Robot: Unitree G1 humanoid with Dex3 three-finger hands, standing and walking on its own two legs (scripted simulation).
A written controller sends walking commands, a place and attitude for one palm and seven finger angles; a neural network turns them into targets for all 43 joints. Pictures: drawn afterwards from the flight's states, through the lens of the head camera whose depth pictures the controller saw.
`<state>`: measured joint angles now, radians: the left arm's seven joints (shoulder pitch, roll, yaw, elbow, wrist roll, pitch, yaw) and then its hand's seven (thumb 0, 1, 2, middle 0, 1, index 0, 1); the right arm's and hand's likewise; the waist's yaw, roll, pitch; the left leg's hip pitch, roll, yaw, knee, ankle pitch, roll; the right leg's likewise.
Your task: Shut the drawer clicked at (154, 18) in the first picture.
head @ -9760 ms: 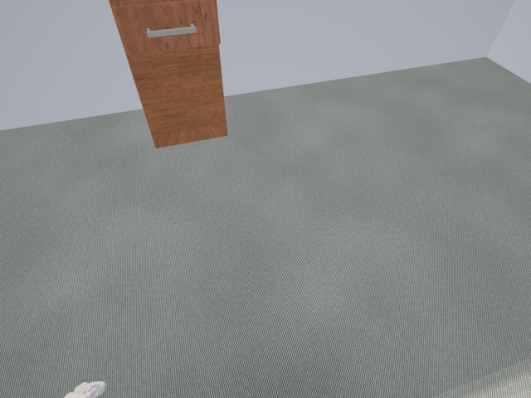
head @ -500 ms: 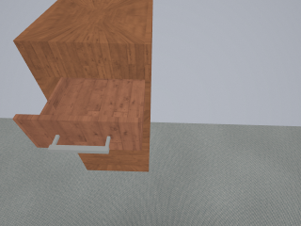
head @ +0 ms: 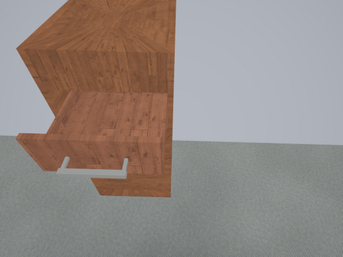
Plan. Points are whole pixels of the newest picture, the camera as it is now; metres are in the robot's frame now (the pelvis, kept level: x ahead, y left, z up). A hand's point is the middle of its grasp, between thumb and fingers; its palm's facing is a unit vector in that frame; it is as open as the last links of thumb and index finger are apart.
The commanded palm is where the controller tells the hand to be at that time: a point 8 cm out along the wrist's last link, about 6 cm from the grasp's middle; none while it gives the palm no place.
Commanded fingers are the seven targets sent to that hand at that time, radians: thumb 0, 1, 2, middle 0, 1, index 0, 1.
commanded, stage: look again from close up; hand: left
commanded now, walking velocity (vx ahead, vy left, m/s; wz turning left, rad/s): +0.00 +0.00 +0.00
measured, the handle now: (94, 167) +0.35 +0.25 -0.04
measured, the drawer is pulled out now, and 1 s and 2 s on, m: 0.20 0.20 0.20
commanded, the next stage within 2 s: raise the hand and make a fist in 0.28 s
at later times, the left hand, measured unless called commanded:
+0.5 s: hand out of the picture +0.07 +0.20 -0.11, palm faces +0.22 -0.94 -0.25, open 7.1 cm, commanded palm +0.09 +0.22 -0.06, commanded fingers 0.00 0.90 0.90 -0.34 -0.45 -0.34 -0.45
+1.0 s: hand (88, 255) +0.13 +0.18 -0.02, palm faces +0.07 -1.00 -0.06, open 4.9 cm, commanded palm +0.12 +0.24 -0.02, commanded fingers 0.00 0.90 0.90 -0.84 -0.99 -0.84 -0.99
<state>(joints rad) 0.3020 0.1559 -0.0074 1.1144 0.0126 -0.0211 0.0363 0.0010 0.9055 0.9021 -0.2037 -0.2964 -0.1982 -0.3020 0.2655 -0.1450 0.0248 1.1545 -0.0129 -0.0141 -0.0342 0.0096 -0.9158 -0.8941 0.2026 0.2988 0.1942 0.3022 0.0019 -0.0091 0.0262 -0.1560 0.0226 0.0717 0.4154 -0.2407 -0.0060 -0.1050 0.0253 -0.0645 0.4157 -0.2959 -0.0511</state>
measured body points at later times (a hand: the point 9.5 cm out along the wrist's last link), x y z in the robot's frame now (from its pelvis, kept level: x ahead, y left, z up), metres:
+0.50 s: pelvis -0.01 +0.01 -0.01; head +0.00 +0.00 +0.44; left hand +0.06 +0.25 -0.09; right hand +0.03 -0.23 -0.15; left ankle -0.01 +0.12 -0.74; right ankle -0.04 -0.08 -0.74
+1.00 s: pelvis -0.07 +0.00 -0.08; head -0.03 +0.00 +0.36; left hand +0.12 +0.23 -0.01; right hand +0.16 -0.19 -0.14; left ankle -0.01 +0.12 -0.74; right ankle -0.04 -0.08 -0.74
